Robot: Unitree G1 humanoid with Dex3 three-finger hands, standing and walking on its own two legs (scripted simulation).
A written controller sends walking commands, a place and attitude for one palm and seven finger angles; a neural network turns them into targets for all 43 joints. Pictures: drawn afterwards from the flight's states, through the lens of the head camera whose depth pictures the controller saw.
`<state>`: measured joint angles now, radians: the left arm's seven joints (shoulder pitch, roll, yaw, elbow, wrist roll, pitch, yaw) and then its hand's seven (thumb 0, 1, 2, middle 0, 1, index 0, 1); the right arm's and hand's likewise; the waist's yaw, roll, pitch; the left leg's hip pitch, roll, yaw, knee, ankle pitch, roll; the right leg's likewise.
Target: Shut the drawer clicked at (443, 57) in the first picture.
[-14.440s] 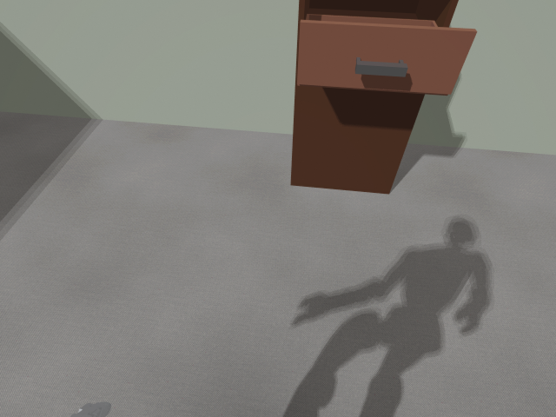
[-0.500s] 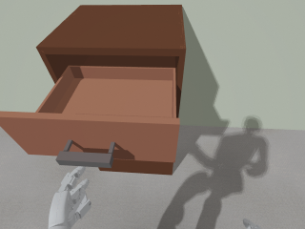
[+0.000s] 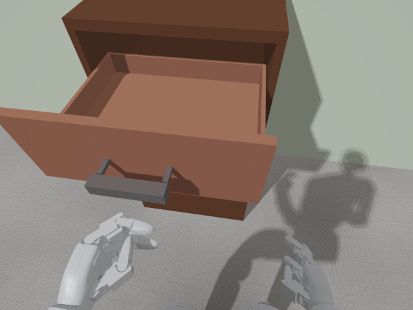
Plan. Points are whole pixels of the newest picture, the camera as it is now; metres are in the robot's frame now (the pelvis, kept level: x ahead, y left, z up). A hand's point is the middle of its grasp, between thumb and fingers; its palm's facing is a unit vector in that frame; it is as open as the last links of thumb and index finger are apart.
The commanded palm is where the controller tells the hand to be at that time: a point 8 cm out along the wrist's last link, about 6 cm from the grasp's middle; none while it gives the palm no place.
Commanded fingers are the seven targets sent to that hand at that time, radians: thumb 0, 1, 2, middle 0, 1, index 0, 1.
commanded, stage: raise the hand and make a fist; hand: left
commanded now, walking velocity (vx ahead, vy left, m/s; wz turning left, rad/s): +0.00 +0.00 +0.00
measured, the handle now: (132, 177) +0.32 +0.17 +0.11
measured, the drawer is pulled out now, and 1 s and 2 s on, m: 0.30 0.30 0.30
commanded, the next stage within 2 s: bring the fist close to the handle in 1.20 s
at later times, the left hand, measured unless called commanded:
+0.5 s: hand (106, 259) +0.16 +0.14 +0.16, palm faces -0.01 -0.99 -0.11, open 3.1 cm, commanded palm +0.10 +0.19 +0.17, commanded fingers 0.00 0.90 0.90 -1.40 -1.60 -1.40 -1.60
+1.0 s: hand (91, 249) +0.16 +0.14 +0.20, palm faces -0.02 -0.99 -0.15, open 3.3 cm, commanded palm +0.09 +0.18 +0.21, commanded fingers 0.00 0.90 0.90 -1.40 -1.60 -1.40 -1.60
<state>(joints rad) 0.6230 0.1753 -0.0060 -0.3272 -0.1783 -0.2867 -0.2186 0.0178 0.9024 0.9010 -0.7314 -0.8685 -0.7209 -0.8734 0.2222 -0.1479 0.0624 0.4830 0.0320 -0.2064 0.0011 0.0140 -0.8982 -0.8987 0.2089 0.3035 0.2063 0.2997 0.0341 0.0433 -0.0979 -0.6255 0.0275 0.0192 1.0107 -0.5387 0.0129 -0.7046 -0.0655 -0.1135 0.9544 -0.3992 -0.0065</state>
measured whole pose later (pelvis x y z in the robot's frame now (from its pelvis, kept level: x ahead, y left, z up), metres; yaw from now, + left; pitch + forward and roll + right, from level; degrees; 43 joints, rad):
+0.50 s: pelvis +0.02 +0.00 +0.02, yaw +0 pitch +4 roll -1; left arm 0.79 0.21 0.03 -0.61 -0.18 -0.20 -0.15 0.02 0.90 0.90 -1.23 -1.41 -1.23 -1.42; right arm 0.23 -0.22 0.02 0.48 0.06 -0.31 -0.02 0.02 -0.90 -0.90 0.20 0.30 0.20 0.30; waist 0.05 0.05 -0.11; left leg -0.42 0.03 0.03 0.86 -0.51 0.01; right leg -0.51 -0.05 -0.11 0.82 -0.38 0.00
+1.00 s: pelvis +0.02 -0.01 +0.04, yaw -1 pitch -1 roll -1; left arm 0.72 0.25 0.14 -0.69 -0.26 0.01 -0.23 0.02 0.90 0.90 -1.40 -1.59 -1.40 -1.60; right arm 0.22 -0.23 0.07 0.54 0.09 -0.39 -0.03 0.02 -0.90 -0.90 0.21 0.30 0.20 0.30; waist 0.07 0.06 -0.08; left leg -0.22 0.03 0.04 0.67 -0.43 0.00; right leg -0.32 -0.04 -0.11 0.66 -0.32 -0.01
